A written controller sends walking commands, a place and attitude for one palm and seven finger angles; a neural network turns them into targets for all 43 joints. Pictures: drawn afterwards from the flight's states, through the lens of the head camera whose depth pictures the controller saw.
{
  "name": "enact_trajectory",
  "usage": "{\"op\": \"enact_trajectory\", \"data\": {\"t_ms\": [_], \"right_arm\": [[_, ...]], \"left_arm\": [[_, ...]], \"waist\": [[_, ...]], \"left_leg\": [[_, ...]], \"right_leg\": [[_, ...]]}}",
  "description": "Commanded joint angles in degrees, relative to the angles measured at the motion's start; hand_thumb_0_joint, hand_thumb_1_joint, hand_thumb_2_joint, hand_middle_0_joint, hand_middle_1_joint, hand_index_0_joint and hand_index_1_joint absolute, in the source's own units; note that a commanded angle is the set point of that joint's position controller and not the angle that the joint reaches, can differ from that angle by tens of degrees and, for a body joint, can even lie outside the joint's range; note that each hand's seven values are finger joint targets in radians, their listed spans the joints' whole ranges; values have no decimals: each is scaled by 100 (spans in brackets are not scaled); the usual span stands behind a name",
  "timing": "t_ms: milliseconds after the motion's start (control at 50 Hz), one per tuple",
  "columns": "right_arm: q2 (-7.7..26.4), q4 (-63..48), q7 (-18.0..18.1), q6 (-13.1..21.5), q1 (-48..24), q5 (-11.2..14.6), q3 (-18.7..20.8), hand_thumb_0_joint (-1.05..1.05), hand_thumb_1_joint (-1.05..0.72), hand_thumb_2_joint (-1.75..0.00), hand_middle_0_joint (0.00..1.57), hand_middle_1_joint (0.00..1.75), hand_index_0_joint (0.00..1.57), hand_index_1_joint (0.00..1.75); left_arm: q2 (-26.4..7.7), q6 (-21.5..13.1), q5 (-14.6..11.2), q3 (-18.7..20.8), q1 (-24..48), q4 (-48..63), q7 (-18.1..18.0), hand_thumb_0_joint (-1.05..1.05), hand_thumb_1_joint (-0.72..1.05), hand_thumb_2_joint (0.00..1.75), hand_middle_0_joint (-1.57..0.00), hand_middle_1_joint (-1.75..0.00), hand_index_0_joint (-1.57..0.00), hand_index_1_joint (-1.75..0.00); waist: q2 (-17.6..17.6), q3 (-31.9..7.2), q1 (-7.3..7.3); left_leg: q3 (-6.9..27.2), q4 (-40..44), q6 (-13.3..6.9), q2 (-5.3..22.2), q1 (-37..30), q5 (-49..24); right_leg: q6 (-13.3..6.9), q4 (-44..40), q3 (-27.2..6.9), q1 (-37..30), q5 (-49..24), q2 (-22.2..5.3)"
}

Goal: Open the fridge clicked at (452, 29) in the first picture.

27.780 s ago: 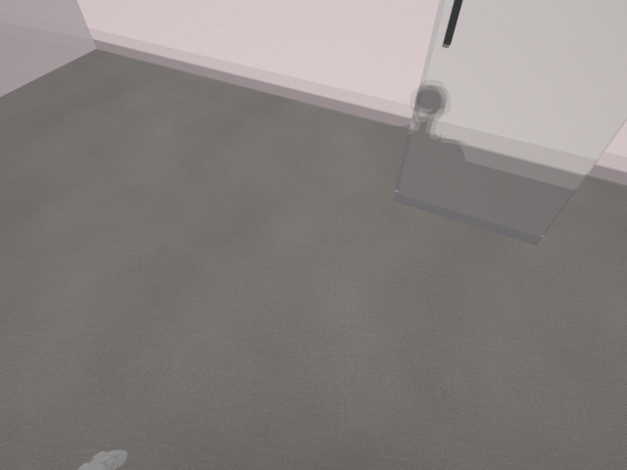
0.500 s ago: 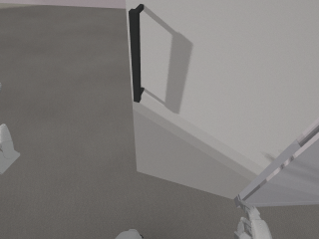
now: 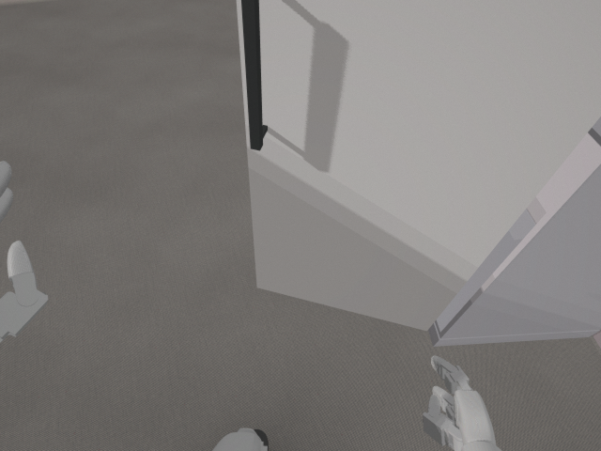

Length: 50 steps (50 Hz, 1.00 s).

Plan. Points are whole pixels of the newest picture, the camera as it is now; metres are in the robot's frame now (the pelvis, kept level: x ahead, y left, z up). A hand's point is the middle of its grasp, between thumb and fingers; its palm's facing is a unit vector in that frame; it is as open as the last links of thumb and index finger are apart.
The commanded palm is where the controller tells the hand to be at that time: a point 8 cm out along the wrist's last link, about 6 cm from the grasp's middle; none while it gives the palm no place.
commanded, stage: stop stepping back and stand still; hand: left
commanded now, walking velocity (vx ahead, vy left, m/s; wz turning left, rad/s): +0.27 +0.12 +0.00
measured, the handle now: (257, 73) +0.65 +0.18 +0.15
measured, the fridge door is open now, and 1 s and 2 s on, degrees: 71 71 71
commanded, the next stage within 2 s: let the arm hang, fingers relaxed in 0.78 s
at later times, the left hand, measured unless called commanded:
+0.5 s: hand out of the picture +0.11 +0.29 +0.16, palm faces +0.47 -0.78 -0.41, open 7.4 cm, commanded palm +0.07 +0.32 +0.19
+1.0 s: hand (58, 416) +0.13 +0.30 +0.01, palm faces +0.26 -0.85 -0.47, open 7.4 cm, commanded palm none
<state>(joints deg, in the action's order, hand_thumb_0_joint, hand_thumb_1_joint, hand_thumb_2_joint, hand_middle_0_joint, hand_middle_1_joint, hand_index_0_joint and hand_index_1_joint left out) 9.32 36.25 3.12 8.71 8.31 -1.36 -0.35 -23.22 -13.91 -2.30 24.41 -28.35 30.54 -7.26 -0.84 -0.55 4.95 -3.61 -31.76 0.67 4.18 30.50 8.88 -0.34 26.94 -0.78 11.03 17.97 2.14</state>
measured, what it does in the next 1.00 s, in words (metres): steps on the spot: left foot, then left foot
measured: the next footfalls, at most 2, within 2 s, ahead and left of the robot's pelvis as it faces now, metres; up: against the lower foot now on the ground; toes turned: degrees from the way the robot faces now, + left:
left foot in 0.14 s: +0.05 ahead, +0.10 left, +0.00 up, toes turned +2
left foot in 0.92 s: -0.03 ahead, +0.15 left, +0.00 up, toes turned +5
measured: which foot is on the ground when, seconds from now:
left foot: up 0.00-0.12, down 0.14-0.72, up 0.74-0.90, down 0.92-1.00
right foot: down 0.00-1.00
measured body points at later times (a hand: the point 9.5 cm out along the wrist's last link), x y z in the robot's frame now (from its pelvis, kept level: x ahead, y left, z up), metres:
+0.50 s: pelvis -0.08 +0.02 +0.01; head -0.10 +0.04 +0.45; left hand +0.08 +0.33 +0.18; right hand +0.06 -0.24 -0.07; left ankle -0.03 +0.12 -0.71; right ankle -0.08 -0.09 -0.73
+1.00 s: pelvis -0.08 +0.03 -0.01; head -0.08 +0.00 +0.44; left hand +0.11 +0.34 +0.04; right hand +0.08 -0.23 -0.13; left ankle -0.05 +0.14 -0.73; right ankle -0.07 -0.07 -0.73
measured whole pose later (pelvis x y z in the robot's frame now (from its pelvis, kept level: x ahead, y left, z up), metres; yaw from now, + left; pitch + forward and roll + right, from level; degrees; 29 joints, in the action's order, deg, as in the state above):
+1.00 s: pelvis -0.08 +0.03 -0.01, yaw +4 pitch +1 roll +2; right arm 17.6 44.2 0.1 3.0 11.0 -1.7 1.0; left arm -20.2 -1.4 1.1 10.4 -15.7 -10.2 -2.6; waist 2.2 -2.2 -0.1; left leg -2.3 -39.1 -1.0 -1.2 22.2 18.0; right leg -1.1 43.0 1.8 21.1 22.9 -1.0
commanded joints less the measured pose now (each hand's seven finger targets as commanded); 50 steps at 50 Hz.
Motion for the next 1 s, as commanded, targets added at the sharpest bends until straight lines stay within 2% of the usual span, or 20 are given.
{"op": "enact_trajectory", "data": {"t_ms": [0,60,140,200,240,300,400,440,480,520,540,640,660,700,720,760,840,860,920,980], "right_arm": [[842,-854,174,159,-237,115,309,0,-90,-90,20,30,20,30],[827,-907,250,39,-155,113,121,0,-90,-90,20,30,20,30],[1150,-1124,257,193,-129,255,291,0,-90,-90,20,30,20,30],[1116,-1058,223,300,-150,59,276,0,-90,-90,20,30,20,30],[1103,-986,192,315,-44,54,262,0,-90,-90,20,30,20,30],[1163,-986,189,232,-40,16,326,0,-90,-90,20,30,20,30],[1096,-723,168,139,141,25,403,0,-90,-90,20,30,20,30],[1016,-635,158,181,215,34,321,0,-90,-90,20,30,20,30],[1076,-588,245,199,132,21,292,0,-90,-90,20,30,20,30],[1200,-737,295,293,7,62,267,0,-90,-90,20,30,20,30],[1043,-665,265,335,-24,51,220,0,-90,-90,20,30,20,30],[934,-737,84,308,-113,-13,184,0,-90,-90,20,30,20,30],[951,-785,78,261,-92,-10,211,0,-90,-90,20,30,20,30],[899,-876,58,122,-23,-55,293,0,-90,-90,20,30,20,30],[829,-804,32,151,-30,6,252,0,-90,-90,20,30,20,30],[770,-601,29,217,295,-8,179,0,-90,-90,20,30,20,30],[806,-625,163,269,93,24,133,0,-90,-90,20,30,20,30],[1751,713,-447,250,305,23,506,0,-90,-90,20,30,20,30],[1601,137,-280,-462,134,1,402,0,-90,-90,20,30,20,30],[1757,297,-227,-542,125,-112,307,0,-90,-90,20,30,20,30]], "left_arm": [[-1379,-55,17,593,740,655,-123,0,90,90,-20,-30,-20,-30],[-1129,121,40,579,174,525,-214,0,90,90,-20,-30,-20,-30],[-1255,18,-18,717,-298,979,-220,0,90,90,-20,-30,-20,-30],[-1376,-108,-4,835,-316,1377,-169,0,90,90,-20,-30,-20,-30],[-1155,-113,38,779,-523,1037,-189,0,90,90,-20,-30,-20,-30],[-1194,-119,44,797,-509,700,-163,0,90,90,-20,-30,-20,-30],[-1082,-75,-15,613,137,522,-226,0,90,90,-20,-30,-20,-30],[-914,-88,61,311,871,431,-256,0,90,90,-20,-30,-20,-30],[-836,-76,145,158,1153,338,-278,0,90,90,-20,-30,-20,-30],[-910,-161,178,233,1285,778,-319,0,90,90,-20,-30,-20,-30],[-1033,-172,192,326,1268,735,-299,0,90,90,-20,-30,-20,-30],[-1018,-71,182,507,231,781,-213,0,90,90,-20,-30,-20,-30],[-1028,-63,185,526,98,788,-196,0,90,90,-20,-30,-20,-30],[-1227,-10,138,779,-172,544,-165,0,90,90,-20,-30,-20,-30],[-1143,-46,42,650,395,820,-174,0,90,90,-20,-30,-20,-30],[-1053,-94,22,695,354,346,-216,0,90,90,-20,-30,-20,-30],[-900,-71,60,458,494,161,-255,0,90,90,-20,-30,-20,-30],[125,876,535,-1701,738,-3858,535,0,90,90,-20,-30,-20,-30],[501,1440,381,-1937,628,-4186,650,0,90,90,-20,-30,-20,-30],[165,1386,363,-1907,1131,-5183,656,0,90,90,-20,-30,-20,-30]], "waist": [[-1133,-966,-324],[-385,-814,-493],[375,-1134,-350],[1716,-702,-401],[1424,-332,-414],[891,-178,-507],[-999,-164,-502],[-549,52,-629],[241,273,-668],[1697,207,-580],[1720,197,-577],[1200,133,-397],[916,17,-397],[-828,56,-399],[-1123,18,-399],[-296,-177,-550],[-290,-177,-505],[261,31,-944],[195,-463,-510],[-150,-519,-418]], "left_leg": [[379,-2073,84,-359,-656,1327],[135,-29,-93,-402,-1154,349],[887,888,-320,334,-2234,-2297],[1672,2006,-232,656,-1574,-265],[1568,2340,-433,657,-720,1819],[1093,1872,-225,130,-391,2429],[353,-1736,-125,-364,-678,1101],[512,-982,-219,-59,-1068,1483],[523,312,-377,-113,-1839,1723],[2503,1786,-881,1019,-1893,2577],[3069,2414,-1024,1287,-1422,3470],[1584,2086,-655,724,232,3308],[1151,1556,-457,392,299,3116],[281,-1350,-139,-471,473,1910],[241,-2391,-63,-468,479,1620],[413,-2211,-48,-203,-62,1515],[-17,181,-149,-330,-1603,618],[505,-309,-244,268,-1440,-1579],[1851,302,-1005,1222,-1009,-2188],[1974,406,-1018,1022,-992,-3021]], "right_leg": [[-886,-691,-1377,375,-3077,-1977],[-501,-9,-578,-91,-3681,-1429],[72,263,-156,43,-1709,-327],[107,795,233,75,364,-5],[40,402,290,-433,320,-27],[-147,-477,227,-611,499,-143],[-1192,-1573,-2200,805,2012,-1889],[-959,-1133,-1598,1191,1995,-1826],[-574,-256,-777,1758,2053,-1029],[-62,1577,183,1868,994,-35],[9,2375,172,1640,1173,-2],[-127,677,539,-674,756,-1],[-207,100,392,-948,774,-50],[-1010,-1553,-2387,-211,2018,-1641],[-1282,-1747,-3051,-48,1581,-2173],[-1154,-1371,-2058,257,849,-1911],[-571,-698,-858,535,-355,-1251],[-339,879,169,1041,-2842,-1462],[15,2060,151,1028,538,-413],[-21,1562,14,395,-158,-355]]}}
